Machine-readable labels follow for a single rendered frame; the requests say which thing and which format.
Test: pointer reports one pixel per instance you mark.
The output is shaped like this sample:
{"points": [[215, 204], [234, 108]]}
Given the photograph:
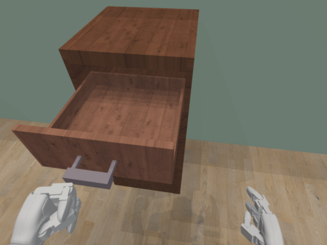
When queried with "handle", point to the handle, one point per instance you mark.
{"points": [[88, 177]]}

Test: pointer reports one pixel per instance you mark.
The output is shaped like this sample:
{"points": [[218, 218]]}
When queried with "drawer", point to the drawer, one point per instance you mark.
{"points": [[133, 119]]}

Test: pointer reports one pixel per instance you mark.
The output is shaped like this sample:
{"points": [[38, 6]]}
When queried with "cabinet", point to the cabinet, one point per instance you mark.
{"points": [[139, 41]]}

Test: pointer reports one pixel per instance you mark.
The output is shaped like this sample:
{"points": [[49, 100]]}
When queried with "left robot hand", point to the left robot hand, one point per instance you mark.
{"points": [[57, 203]]}

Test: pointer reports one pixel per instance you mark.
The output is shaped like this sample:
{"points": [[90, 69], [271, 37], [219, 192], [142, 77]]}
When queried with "right robot hand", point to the right robot hand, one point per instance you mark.
{"points": [[269, 231]]}

